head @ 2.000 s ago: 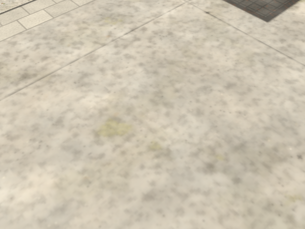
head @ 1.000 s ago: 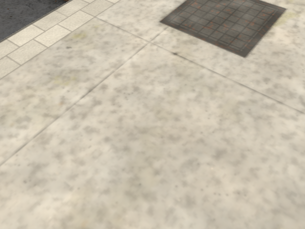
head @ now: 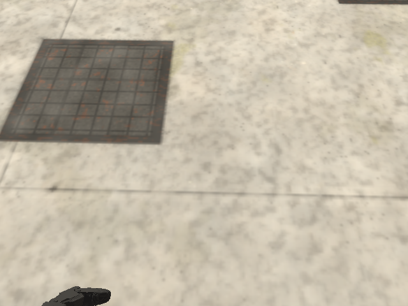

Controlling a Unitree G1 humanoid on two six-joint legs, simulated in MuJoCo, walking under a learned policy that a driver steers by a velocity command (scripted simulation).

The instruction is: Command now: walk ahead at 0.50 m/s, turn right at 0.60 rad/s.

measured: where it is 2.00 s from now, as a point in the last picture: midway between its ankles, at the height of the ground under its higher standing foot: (260, 136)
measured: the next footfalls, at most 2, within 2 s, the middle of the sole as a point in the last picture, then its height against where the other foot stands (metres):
right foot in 0.04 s outside the picture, level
left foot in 0.60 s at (201, 280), level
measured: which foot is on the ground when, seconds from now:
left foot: down 0.00-0.06, up 0.08-0.58, down 0.60-1.00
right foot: up 0.00-0.02, down 0.04-0.62, up 0.64-1.00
